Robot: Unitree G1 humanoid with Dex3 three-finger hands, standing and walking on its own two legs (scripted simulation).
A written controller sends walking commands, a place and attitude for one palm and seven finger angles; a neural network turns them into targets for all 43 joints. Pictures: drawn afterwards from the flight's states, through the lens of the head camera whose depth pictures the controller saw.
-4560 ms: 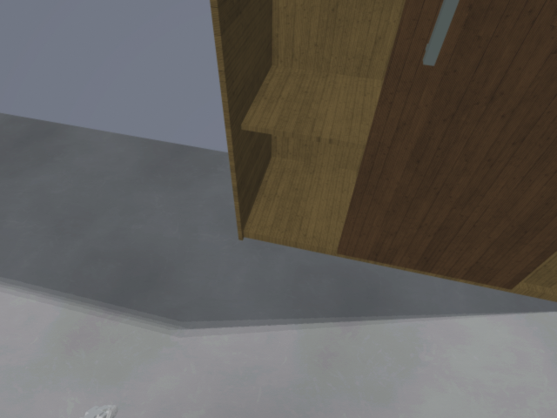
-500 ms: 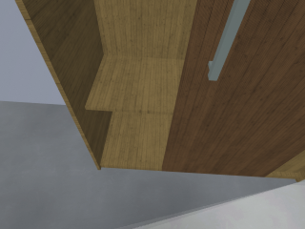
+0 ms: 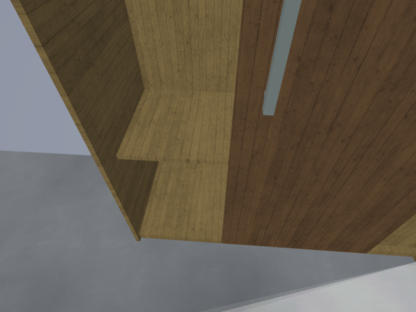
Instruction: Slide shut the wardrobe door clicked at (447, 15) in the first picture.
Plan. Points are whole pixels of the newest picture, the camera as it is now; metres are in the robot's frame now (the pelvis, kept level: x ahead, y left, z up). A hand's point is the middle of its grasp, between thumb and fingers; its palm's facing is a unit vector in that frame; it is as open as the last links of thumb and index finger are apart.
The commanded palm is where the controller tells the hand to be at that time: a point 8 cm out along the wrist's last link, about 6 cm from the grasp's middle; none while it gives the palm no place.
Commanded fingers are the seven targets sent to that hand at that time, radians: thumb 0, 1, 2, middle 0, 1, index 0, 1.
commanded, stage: come to a stop and stand still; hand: right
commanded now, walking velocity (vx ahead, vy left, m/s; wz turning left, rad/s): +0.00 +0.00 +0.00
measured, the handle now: (277, 56) +0.52 -0.10 +0.25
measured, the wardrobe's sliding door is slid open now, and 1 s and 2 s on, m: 0.41 0.41 0.41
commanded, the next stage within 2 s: look again from close up in 0.30 s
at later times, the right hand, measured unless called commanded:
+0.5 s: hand out of the picture +0.01 -0.17 -0.18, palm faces +0.02 +0.97 -0.23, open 7.4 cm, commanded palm none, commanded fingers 0.00 -0.90 -0.90 0.20 0.30 0.20 0.30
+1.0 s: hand out of the picture +0.04 -0.13 -0.17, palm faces +0.03 +0.97 -0.24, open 7.3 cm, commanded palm none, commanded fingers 0.00 -0.90 -0.90 0.20 0.30 0.20 0.30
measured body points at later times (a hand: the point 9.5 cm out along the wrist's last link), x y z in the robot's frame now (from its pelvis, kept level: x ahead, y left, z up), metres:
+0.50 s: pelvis +0.01 +0.01 -0.01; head +0.02 +0.03 +0.44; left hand +0.01 +0.22 -0.18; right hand +0.01 -0.22 -0.16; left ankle +0.02 +0.15 -0.74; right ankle -0.04 -0.09 -0.74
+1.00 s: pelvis +0.02 +0.05 -0.01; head +0.04 +0.07 +0.44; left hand +0.01 +0.27 -0.18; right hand +0.04 -0.18 -0.15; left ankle +0.02 +0.15 -0.74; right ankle -0.04 -0.09 -0.74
